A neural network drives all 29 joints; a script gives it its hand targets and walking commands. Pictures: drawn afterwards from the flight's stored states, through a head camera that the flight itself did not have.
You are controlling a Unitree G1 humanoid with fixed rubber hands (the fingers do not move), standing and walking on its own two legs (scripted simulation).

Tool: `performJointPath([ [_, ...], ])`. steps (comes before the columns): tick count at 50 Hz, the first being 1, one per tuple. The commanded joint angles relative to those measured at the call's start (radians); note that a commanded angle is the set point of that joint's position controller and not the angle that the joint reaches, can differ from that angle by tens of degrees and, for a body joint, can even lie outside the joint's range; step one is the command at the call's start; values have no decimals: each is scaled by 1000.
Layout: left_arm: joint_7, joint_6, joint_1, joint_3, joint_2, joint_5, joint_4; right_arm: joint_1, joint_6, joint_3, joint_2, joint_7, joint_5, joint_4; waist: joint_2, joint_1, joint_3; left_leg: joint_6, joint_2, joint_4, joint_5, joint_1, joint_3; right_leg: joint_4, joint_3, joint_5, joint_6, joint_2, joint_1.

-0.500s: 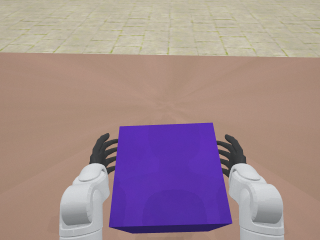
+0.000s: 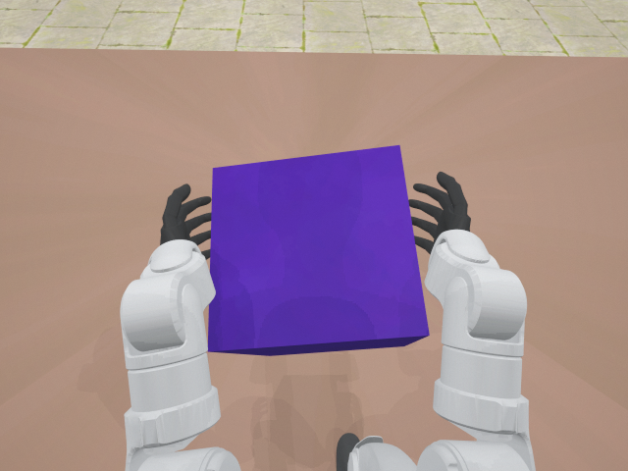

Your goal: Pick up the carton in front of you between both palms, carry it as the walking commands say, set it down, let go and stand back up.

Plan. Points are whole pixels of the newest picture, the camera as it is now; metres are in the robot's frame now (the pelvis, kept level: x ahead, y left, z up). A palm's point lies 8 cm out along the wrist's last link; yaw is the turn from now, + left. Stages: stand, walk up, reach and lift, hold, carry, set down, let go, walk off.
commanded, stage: carry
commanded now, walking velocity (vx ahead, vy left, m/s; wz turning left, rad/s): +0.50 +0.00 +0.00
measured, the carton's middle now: (322, 270) +0.37 -0.02 +0.02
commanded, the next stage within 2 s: none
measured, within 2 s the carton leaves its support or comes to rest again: neither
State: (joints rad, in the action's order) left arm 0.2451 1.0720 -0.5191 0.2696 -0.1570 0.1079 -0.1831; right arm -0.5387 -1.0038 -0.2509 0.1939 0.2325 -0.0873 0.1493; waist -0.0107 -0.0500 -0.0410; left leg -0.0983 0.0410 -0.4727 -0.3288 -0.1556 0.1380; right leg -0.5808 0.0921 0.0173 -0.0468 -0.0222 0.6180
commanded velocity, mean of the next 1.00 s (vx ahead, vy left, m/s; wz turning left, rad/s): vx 0.32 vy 0.00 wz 0.00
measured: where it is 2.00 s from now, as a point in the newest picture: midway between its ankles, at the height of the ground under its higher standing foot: (293, 307)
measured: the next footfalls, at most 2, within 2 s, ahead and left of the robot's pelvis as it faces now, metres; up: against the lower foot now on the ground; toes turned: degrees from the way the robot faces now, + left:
right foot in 0.08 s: +0.22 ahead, -0.06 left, -0.03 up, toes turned -4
left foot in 0.54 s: +0.55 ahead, +0.06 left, -0.07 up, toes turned +3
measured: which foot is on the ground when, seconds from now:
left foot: down 0.00-0.08, up 0.10-0.52, down 0.54-1.00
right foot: up 0.00-0.06, down 0.08-0.56, up 0.58-0.98, down 1.00-1.00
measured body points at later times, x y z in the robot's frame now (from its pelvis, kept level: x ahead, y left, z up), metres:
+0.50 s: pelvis +0.35 +0.00 -0.05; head +0.39 -0.01 +0.40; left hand +0.69 +0.16 +0.06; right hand +0.70 -0.14 +0.06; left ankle +0.50 +0.08 -0.76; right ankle +0.19 -0.06 -0.76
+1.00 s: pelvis +0.64 +0.01 -0.08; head +0.68 +0.01 +0.36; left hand +0.99 +0.16 +0.03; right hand +0.99 -0.14 +0.03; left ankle +0.52 +0.05 -0.79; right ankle +0.77 -0.05 -0.81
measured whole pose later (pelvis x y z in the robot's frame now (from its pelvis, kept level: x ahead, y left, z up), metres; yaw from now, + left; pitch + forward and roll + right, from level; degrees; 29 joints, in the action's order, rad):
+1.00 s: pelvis +0.64 +0.01 -0.08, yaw +1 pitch +4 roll +1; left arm 0.24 1.06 -0.45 0.24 -0.17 0.11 -0.21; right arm -0.44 -1.02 -0.21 0.19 0.22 -0.09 0.20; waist -0.02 -0.05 0.01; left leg -0.10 0.07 -0.68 -0.41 -0.21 0.13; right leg -0.42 0.12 0.21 -0.05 0.02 0.49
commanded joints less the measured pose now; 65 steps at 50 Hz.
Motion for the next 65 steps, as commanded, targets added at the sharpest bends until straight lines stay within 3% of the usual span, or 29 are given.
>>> performJointPath([
  [1,-176,8,-557,-721,-832,-303,-38,-437,-68,728,831,-182,314,0,133,-19,417,-41,-160,-88,830,308,-78,185,85,168,-21,73,-185],
  [3,-181,18,-497,-712,-797,-286,-29,-432,-80,746,813,-182,309,13,84,75,474,11,-141,-340,757,187,-8,227,91,229,-35,55,-481],
  [4,-184,24,-458,-700,-778,-274,-19,-446,-86,748,795,-180,308,22,-3,104,509,22,-113,-516,458,3,-6,126,-33,415,-29,-75,-665],
  [5,-182,30,-457,-689,-743,-270,-11,-445,-97,758,799,-178,311,16,-176,83,552,35,-31,-652,-130,-247,-43,-39,-302,797,-92,-276,-893],
  [6,-173,37,-451,-688,-718,-273,9,-410,-106,745,786,-170,303,21,-312,119,632,58,52,-948,-294,-509,-118,51,-608,456,-301,-405,-1047],
  [7,-176,39,-428,-705,-757,-297,4,-429,-108,739,775,-162,305,48,-223,127,599,31,-1,-969,-261,-598,-168,105,-621,207,-310,-373,-1013],
  [9,-190,32,-515,-747,-833,-347,-56,-487,-97,738,820,-154,303,82,-44,114,491,32,-48,-843,-149,-611,-164,156,-473,234,-235,-291,-841],
  [11,-201,11,-599,-790,-887,-387,-84,-494,-77,719,840,-154,278,76,-15,101,488,41,-74,-720,-67,-544,-159,178,-393,227,-194,-263,-745],
  [18,-200,-34,-545,-802,-838,-393,-59,-413,-27,711,791,-132,226,45,-83,125,466,57,-42,-326,193,-555,-55,124,-184,537,-142,-156,-775],
  [23,-184,-16,-440,-755,-779,-351,-17,-370,-56,709,730,-128,219,66,-114,155,395,31,20,22,493,-389,22,75,-83,478,-103,-84,-753],
  [24,-180,-10,-427,-743,-770,-338,-7,-366,-64,699,716,-129,216,61,-122,136,398,18,25,59,527,-303,22,28,-70,493,-91,-89,-721],
  [26,-175,2,-430,-733,-755,-318,16,-335,-75,668,685,-129,201,30,-91,33,457,4,13,113,562,-33,25,-200,-10,470,-44,-75,-633],
  [27,-172,7,-443,-730,-746,-310,28,-323,-79,651,666,-129,190,17,-19,-2,488,15,-87,50,617,141,-58,-382,7,203,-22,-47,-485],
  [28,-167,14,-453,-719,-747,-304,46,-315,-83,626,640,-126,185,-7,128,23,512,11,-285,-121,997,321,-301,-543,0,-383,-5,24,-258],
  [29,-161,22,-421,-706,-752,-300,70,-349,-83,616,619,-115,187,-19,318,-21,614,-221,-451,-65,750,517,-655,-843,-79,-633,23,125,15],
  [30,-154,24,-449,-697,-748,-304,52,-328,-84,638,664,-117,216,-36,246,-18,587,-245,-421,25,420,477,-720,-886,-133,-590,-7,82,125],
  [32,-148,13,-518,-676,-807,-290,46,-447,-73,691,770,-138,283,9,61,-8,478,-179,-338,76,372,272,-574,-777,-126,-467,-20,18,118],
  [34,-153,-11,-546,-661,-857,-276,47,-561,-52,748,865,-164,342,25,33,13,454,-138,-318,105,453,141,-472,-657,-115,-416,-8,-11,34],
  [39,-158,-55,-531,-702,-893,-268,25,-513,-16,770,904,-190,366,-6,117,-4,495,-87,-268,15,1055,235,-266,-386,-48,-300,17,10,47],
  [41,-158,-58,-508,-725,-878,-276,5,-471,-15,764,881,-189,356,-1,140,-12,514,-60,-226,-23,1139,278,-196,-288,-14,-182,14,33,46],
  [46,-159,-33,-483,-754,-814,-298,-43,-404,-33,751,797,-172,331,43,137,-41,481,-34,-153,-122,1027,286,-107,12,53,59,4,89,-50],
  [49,-164,-6,-438,-722,-758,-279,-22,-390,-55,737,752,-161,303,31,96,28,478,5,-124,-291,834,141,-61,279,76,298,-6,79,-367],
  [50,-166,3,-426,-702,-739,-269,-8,-398,-63,733,740,-158,293,25,55,61,486,38,-107,-367,611,7,-55,256,10,538,-17,-7,-543],
  [51,-167,11,-414,-683,-714,-266,5,-417,-72,729,728,-152,286,19,-62,83,537,70,-78,-494,179,-199,-54,41,-180,1134,-82,-218,-771],
  [52,-158,15,-455,-688,-696,-270,9,-396,-83,715,734,-149,291,-7,-171,77,619,104,-1,-613,-332,-349,-132,-38,-345,1356,-256,-368,-919],
  [53,-155,22,-405,-688,-718,-281,52,-409,-89,715,726,-144,297,15,-147,76,639,95,-6,-597,-386,-360,-179,6,-375,1197,-286,-376,-884],
  [55,-165,21,-443,-697,-787,-305,34,-450,-90,706,773,-140,293,19,-61,54,593,91,-40,-387,-304,-302,-175,89,-324,834,-215,-293,-763],
  [58,-188,4,-544,-732,-865,-343,-8,-499,-70,716,851,-150,292,32,-85,51,597,84,-11,-152,-127,-113,-119,128,-235,618,-151,-233,-619],
  [65,-191,-14,-517,-743,-831,-339,-4,-469,-47,742,834,-146,287,23,-52,69,612,68,-83,-110,288,-51,-154,38,-155,822,-98,-170,-672],
])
